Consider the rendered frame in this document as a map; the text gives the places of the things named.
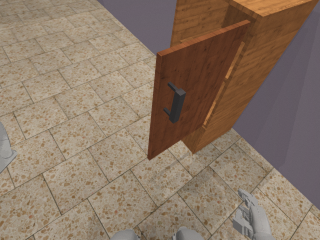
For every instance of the robot right thigh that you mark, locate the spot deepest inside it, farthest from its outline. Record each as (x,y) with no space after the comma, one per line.
(187,234)

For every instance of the handle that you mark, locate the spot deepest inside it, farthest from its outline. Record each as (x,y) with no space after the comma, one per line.
(177,104)

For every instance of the robot left thigh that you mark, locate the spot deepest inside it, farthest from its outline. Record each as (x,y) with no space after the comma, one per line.
(125,235)

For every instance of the right robot hand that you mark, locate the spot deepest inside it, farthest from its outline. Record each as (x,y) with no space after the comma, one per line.
(252,221)

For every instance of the left robot hand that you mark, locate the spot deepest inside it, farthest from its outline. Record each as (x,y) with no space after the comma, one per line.
(7,155)

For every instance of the robot thigh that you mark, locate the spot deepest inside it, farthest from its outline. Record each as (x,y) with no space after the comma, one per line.
(125,235)
(187,234)

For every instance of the cupboard door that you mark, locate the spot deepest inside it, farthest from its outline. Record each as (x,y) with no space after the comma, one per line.
(198,66)

